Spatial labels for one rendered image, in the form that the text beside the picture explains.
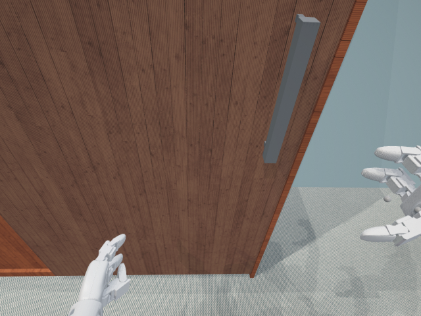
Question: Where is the robot left forearm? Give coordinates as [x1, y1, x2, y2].
[68, 300, 103, 316]

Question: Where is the right robot hand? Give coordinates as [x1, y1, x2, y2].
[360, 145, 421, 246]

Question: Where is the left robot hand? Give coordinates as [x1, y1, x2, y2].
[78, 234, 130, 307]

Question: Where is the handle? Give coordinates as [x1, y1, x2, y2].
[262, 14, 321, 163]

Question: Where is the wardrobe door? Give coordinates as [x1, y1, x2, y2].
[0, 216, 48, 269]
[0, 0, 355, 276]

